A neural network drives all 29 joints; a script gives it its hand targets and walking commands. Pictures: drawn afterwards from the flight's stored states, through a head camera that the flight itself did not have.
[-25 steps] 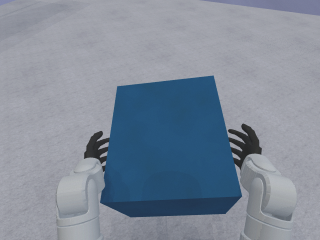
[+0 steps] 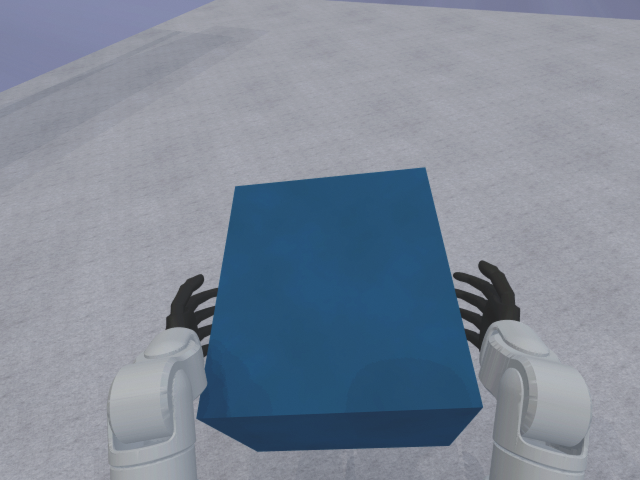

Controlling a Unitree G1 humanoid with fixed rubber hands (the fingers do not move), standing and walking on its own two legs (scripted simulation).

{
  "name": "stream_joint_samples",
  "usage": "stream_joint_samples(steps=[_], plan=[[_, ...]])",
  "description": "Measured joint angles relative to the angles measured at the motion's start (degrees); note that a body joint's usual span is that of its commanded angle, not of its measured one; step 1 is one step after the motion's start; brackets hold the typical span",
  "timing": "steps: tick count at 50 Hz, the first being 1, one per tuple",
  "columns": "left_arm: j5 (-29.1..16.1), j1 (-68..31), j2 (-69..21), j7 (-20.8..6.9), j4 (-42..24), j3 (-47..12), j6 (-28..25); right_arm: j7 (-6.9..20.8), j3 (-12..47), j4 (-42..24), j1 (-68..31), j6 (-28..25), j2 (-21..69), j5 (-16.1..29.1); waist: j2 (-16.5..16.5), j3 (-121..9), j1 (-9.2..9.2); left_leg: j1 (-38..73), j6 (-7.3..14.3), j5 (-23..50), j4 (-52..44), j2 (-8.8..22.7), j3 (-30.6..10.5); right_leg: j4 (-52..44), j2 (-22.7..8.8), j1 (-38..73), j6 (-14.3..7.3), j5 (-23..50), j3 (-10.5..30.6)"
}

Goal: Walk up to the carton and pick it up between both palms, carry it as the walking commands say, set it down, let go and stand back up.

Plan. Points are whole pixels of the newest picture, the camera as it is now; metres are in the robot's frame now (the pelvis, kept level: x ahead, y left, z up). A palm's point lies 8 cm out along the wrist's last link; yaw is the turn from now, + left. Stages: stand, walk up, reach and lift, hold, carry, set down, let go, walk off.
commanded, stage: carry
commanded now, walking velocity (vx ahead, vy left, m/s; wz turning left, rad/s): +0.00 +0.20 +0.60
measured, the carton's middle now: (339, 312) +0.34 +0.00 +0.04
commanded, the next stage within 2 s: none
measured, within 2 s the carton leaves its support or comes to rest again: neither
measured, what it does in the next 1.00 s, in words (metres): steps to the left, turning left: left foot, then right foot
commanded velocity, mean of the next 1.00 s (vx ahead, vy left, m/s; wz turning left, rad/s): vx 0.00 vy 0.20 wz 0.60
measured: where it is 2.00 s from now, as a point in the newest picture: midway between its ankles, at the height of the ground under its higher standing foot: outside the picture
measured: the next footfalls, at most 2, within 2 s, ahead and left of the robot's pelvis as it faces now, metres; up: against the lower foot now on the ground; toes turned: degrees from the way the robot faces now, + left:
left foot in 0.20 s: +0.10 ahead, +0.23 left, +0.00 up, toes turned +14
right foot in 0.48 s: +0.02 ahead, +0.04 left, +0.00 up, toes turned +10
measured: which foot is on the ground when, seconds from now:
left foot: up 0.00-0.18, down 0.20-0.50, up 0.52-0.82, down 0.84-1.00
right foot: down 0.00-0.20, up 0.22-0.46, down 0.48-0.82, up 0.84-1.00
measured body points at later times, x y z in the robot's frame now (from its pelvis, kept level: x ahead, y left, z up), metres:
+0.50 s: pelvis -0.05 +0.14 -0.01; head -0.03 +0.14 +0.44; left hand +0.16 +0.39 +0.07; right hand +0.28 +0.07 +0.09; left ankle +0.06 +0.23 -0.74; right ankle -0.03 +0.03 -0.74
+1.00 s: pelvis -0.12 +0.29 -0.02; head -0.10 +0.32 +0.43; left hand +0.01 +0.59 +0.04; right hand +0.21 +0.31 +0.07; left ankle -0.09 +0.41 -0.74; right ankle -0.06 +0.15 -0.69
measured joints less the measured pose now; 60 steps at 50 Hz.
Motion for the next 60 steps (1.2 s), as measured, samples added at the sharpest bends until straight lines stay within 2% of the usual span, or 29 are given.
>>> stream_joint_samples(steps=[3, 8, 9, 10, 11, 12, 14, 17, 20, 23, 24, 25, 26, 28, 30, 32, 35, 40, 41, 42, 44, 45, 47, 49, 53, 56, 57, 58, 60], plan=[[0.0, 0.0, 0.0, -0.1, 0.0, 0.0, 0.0, -0.2, 0.1, -0.3, 0.0, 0.3, 0.0, 0.0, -0.5, 0.1, 0.0, 0.1, 0.0, -1.2, -2.1, 1.9, 0.0, 1.1, -3.0, -0.7, 1.7, -0.5, -1.3], [0.0, 0.0, 0.0, -0.1, -0.2, 0.0, 0.0, -0.3, 0.2, -0.5, 0.0, 0.3, 0.0, 0.0, -1.2, 0.2, -0.05, 3.9, 0.0, -1.5, -17.8, 2.2, 1.2, 5.8, -7.3, -2.0, 5.0, -2.7, -4.3], [0.0, 0.0, 0.0, -0.1, -0.4, 0.0, 0.0, -0.3, 0.2, -0.7, 0.0, 0.3, 0.0, 0.0, -1.0, 0.2, -0.08, 5.6, 0.0, -1.3, -21.7, 2.2, 1.3, 8.8, -8.0, -3.0, 5.1, -3.7, -4.5], [0.0, 0.0, 0.1, -0.2, -0.8, 0.0, -0.1, -0.2, 0.4, -1.0, 0.0, 0.1, 0.0, 0.0, -0.6, 0.1, -0.1, 6.4, 0.1, 3.4, -24.0, 2.2, 1.0, 13.4, -8.6, -4.8, 5.1, -5.3, -4.4], [0.0, 0.1, 0.2, -0.2, -0.9, 0.0, -0.5, -0.2, 0.6, -1.0, 0.0, -0.3, 0.0, 0.0, -0.8, 0.5, -0.12, 4.9, 0.5, 4.2, -22.1, 1.7, 0.7, 19.5, -8.6, -7.6, 5.1, -9.7, -3.4], [0.0, 0.1, 0.2, -0.2, -0.9, 0.0, -0.6, -0.3, 0.8, -1.0, 0.1, -0.4, 0.0, 0.0, -1.1, 1.2, -0.16, 3.7, 1.4, 1.8, -20.6, 1.2, 0.2, 26.2, -7.4, -10.9, 5.1, -13.7, -2.1], [0.0, 0.5, 0.1, -0.2, -0.9, 0.0, -0.7, -0.3, 0.9, -1.0, 0.3, -0.4, 0.0, 0.0, -1.8, 3.6, -0.11, 2.4, 2.8, 1.8, -20.0, 0.0, -0.6, 35.7, -4.1, -16.3, 5.1, -16.0, -0.9], [0.0, 1.0, 0.1, -0.2, -1.3, -0.5, -1.0, 0.0, 0.7, -1.0, 0.7, -0.8, 0.0, 0.0, -1.6, 4.3, -0.06, 2.7, 3.5, 6.0, -23.8, -1.1, -1.5, 38.2, 0.8, -20.8, 5.1, -16.1, -0.7], [0.0, 1.0, 0.2, -0.1, -1.6, -0.7, -1.7, 0.4, 0.6, -1.0, 0.7, -1.8, 0.0, 0.0, -0.8, 3.8, -0.01, 4.6, 4.1, 9.1, -28.8, -2.8, -2.1, 31.0, 4.2, -19.5, 4.6, -16.1, -0.6], [0.0, 1.0, 0.2, -0.1, -1.6, -0.7, -1.8, 0.5, 0.6, -1.0, 0.7, -1.9, 0.0, 0.0, 0.9, 2.7, 0.03, 7.4, 4.1, 12.8, -35.4, -4.6, -3.1, 16.2, 7.5, -13.0, 3.5, -15.4, -0.7], [0.0, 1.1, 0.2, -0.1, -1.6, -0.7, -1.8, 0.5, 0.6, -1.0, 0.8, -1.9, 0.0, 0.0, 1.5, 2.3, 0.05, 8.3, 3.5, 13.9, -37.4, -5.3, -3.5, 10.1, 8.1, -9.9, 2.8, -13.9, -1.3], [0.0, 1.1, 0.2, -0.1, -1.5, -0.9, -1.8, 0.6, 0.4, -1.0, 0.9, -1.9, 0.0, 0.0, 3.0, 2.3, 0.02, 9.2, 1.2, 14.1, -38.5, -5.4, -4.2, 5.8, 8.4, -7.7, 1.0, -9.6, -1.9], [0.0, 1.1, 0.2, -0.1, -1.5, -0.9, -1.7, 0.6, 0.5, -1.0, 1.1, -1.9, -0.1, 0.0, 3.2, 2.4, 0.05, 8.5, -0.9, 9.7, -35.4, -6.0, -3.6, 3.6, 7.5, -6.2, -0.2, -5.4, -2.4], [0.0, 1.3, 0.2, -0.1, -1.5, -0.9, -1.7, 0.6, 0.8, -1.1, 1.3, -1.8, -0.1, -0.2, 0.5, 2.4, 0.1, 4.2, -1.8, 1.4, -17.3, -6.7, -0.9, 1.9, 3.6, -4.8, -1.2, 3.4, -2.5], [0.0, 1.8, 0.2, -0.1, -1.5, -0.9, -1.6, 0.6, 1.0, -1.1, 1.3, -1.3, -0.1, -0.3, -0.6, 2.0, 0.04, 1.3, -1.8, -0.3, -1.7, -4.9, -0.9, 1.9, 0.9, -3.8, -1.3, 4.0, -2.7], [0.0, 1.7, 0.1, -0.1, -1.5, -0.9, -1.2, 0.6, 1.0, -1.2, 1.3, -0.9, -0.2, -0.3, -1.0, 1.4, -0.03, 0.9, -1.8, -0.5, 4.2, -1.9, -1.3, 1.9, -1.2, -3.4, -0.6, 3.0, -2.8], [0.0, 1.7, 0.1, -0.2, -1.6, -0.9, -1.2, 0.5, 1.0, -1.3, 1.2, -0.7, -0.2, -0.3, -1.2, 0.9, -0.05, 1.7, -1.8, -1.9, 1.3, 1.3, -1.4, 2.1, -4.2, -4.0, 1.4, 2.7, -3.4], [0.0, 1.7, 0.1, -0.2, -1.6, -0.9, -1.2, 0.4, 1.0, -1.4, 1.2, -0.6, -0.2, -0.3, -1.4, 0.9, -0.09, 6.1, -1.8, -3.0, -17.8, 2.1, -0.4, 5.2, -9.1, -5.2, 5.2, 1.5, -5.7], [0.0, 1.7, 0.2, -0.2, -1.7, -0.9, -1.2, 0.4, 1.1, -1.5, 1.3, -0.6, -0.2, -0.3, -1.2, 0.8, -0.11, 7.7, -1.8, -2.6, -22.0, 2.1, -0.3, 7.7, -9.9, -6.0, 5.3, 0.4, -5.9], [0.0, 1.7, 0.2, -0.2, -2.0, -0.9, -1.3, 0.4, 1.2, -1.8, 1.3, -0.7, -0.2, -0.3, -0.5, 0.7, -0.08, 8.3, -1.7, 3.0, -24.7, 2.2, -0.9, 11.8, -10.3, -7.5, 5.4, -2.2, -5.9], [0.0, 1.8, 0.4, -0.2, -2.0, -0.9, -1.5, 0.4, 1.6, -1.7, 1.6, -1.1, -0.2, -0.3, -1.3, 1.6, -0.14, 5.4, -0.2, 0.7, -21.2, 1.0, -1.5, 23.6, -8.7, -12.9, 5.4, -13.0, -3.0], [0.0, 2.0, 0.4, -0.2, -2.0, -0.9, -1.5, 0.4, 1.7, -1.7, 1.7, -1.1, -0.2, -0.3, -2.0, 2.7, -0.12, 4.5, 0.6, 0.1, -20.4, 0.2, -1.9, 28.4, -7.0, -15.3, 5.4, -15.5, -1.8], [0.0, 2.3, 0.2, -0.2, -2.1, -1.0, -1.6, 0.4, 1.7, -1.8, 1.8, -1.1, -0.1, -0.3, -1.9, 4.2, -0.1, 4.3, 1.9, 1.7, -21.7, -0.5, -2.9, 33.6, -2.8, -18.6, 5.4, -16.0, -1.5], [0.0, 2.3, 0.2, -0.2, -2.3, -1.1, -1.9, 0.5, 1.6, -1.8, 1.9, -1.6, -0.1, -0.3, -1.5, 4.2, -0.06, 4.4, 2.6, 4.1, -24.0, -1.4, -3.4, 34.2, 0.6, -20.7, 5.3, -16.1, -1.4], [0.0, 2.4, 0.3, -0.2, -2.5, -1.2, -2.6, 0.8, 1.6, -1.8, 1.9, -2.5, -0.1, -0.3, -0.1, 3.1, 0.0, 5.6, 3.9, 7.3, -28.7, -3.6, -4.6, 26.6, 5.1, -19.2, 4.5, -15.8, -1.3], [0.0, 2.4, 0.3, -0.2, -2.6, -1.2, -2.6, 0.8, 1.6, -1.8, 1.9, -2.5, -0.2, -0.3, 1.1, 1.8, 0.06, 7.2, 4.1, 10.0, -33.0, -5.8, -5.6, 12.6, 7.1, -12.6, 3.4, -13.3, -1.3], [0.0, 2.4, 0.3, -0.2, -2.6, -1.2, -2.7, 0.8, 1.6, -1.8, 1.9, -2.5, -0.2, -0.3, 2.0, 1.7, 0.04, 7.9, 4.0, 10.6, -34.0, -6.3, -6.1, 7.7, 7.4, -10.1, 2.1, -9.2, -1.6], [0.0, 2.4, 0.3, -0.2, -2.5, -1.3, -2.6, 0.9, 1.5, -1.8, 2.1, -2.5, -0.2, -0.3, 3.0, 1.7, 0.01, 8.4, 2.3, 10.3, -34.2, -6.4, -6.4, 4.9, 7.3, -8.5, 0.7, -4.1, -2.2], [0.0, 2.6, 0.3, -0.2, -2.5, -1.3, -2.4, 0.9, 1.7, -1.7, 2.5, -2.5, -0.3, -0.3, 1.4, 1.7, 0.09, 5.5, 0.5, 1.7, -21.4, -7.4, -3.4, 3.2, 4.1, -6.7, -1.3, 4.0, -2.7]])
